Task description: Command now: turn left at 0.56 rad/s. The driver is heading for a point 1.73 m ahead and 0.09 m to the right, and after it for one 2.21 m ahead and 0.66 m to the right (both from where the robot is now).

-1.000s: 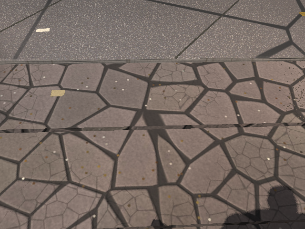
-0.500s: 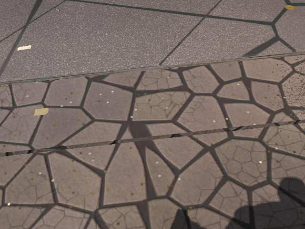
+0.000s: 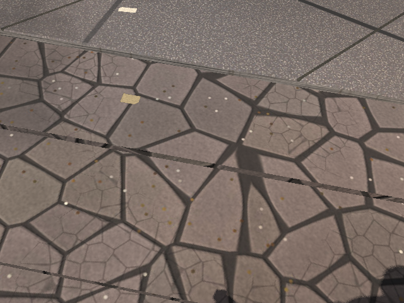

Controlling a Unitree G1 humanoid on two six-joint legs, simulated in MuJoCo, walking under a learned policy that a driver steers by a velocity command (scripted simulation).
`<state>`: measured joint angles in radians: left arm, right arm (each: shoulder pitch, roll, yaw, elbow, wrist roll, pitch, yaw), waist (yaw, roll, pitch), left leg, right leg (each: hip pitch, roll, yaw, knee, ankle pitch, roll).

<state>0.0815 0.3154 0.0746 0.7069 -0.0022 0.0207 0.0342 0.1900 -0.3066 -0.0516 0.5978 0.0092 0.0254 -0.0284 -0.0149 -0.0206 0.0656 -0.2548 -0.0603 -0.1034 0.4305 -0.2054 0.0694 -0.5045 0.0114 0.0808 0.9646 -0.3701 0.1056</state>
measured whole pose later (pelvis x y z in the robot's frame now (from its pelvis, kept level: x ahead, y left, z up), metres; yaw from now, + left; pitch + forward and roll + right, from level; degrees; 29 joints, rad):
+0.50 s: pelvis +0.11 -0.01 +0.00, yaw +12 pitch +2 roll +0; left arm 0.42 0.26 0.04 0.81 -0.01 -0.07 0.01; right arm 0.17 -0.29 -0.04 0.60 0.01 -0.05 0.02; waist 0.09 0.05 0.00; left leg -0.61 0.05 -0.03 0.82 -0.18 -0.02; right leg -0.01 0.00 0.02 0.26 -0.29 -0.01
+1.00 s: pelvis +0.35 +0.10 +0.00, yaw +4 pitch +1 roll +1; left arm 0.18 0.27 0.04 0.71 -0.02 -0.03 -0.01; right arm 0.39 -0.25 -0.05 0.79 -0.02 -0.08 0.01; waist -0.06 -0.03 0.02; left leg 0.03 -0.04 0.18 0.22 -0.27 0.05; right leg -0.81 -0.09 0.05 1.05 -0.07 0.01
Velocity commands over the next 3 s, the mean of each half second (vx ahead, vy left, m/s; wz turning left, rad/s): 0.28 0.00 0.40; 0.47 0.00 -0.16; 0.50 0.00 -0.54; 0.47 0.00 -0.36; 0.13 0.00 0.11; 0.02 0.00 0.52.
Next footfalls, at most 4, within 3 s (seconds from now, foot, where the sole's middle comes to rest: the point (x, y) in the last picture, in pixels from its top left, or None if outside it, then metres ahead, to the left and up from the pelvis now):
0.22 right None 0.08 -0.14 -0.78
0.64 left None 0.30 0.18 -0.78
1.16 right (196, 236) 0.64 0.00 -0.75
1.60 left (146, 161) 0.93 0.18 -0.73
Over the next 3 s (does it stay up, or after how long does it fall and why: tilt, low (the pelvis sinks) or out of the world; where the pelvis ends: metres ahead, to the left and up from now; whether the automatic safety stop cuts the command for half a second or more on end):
stays up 0.97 -0.02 0.06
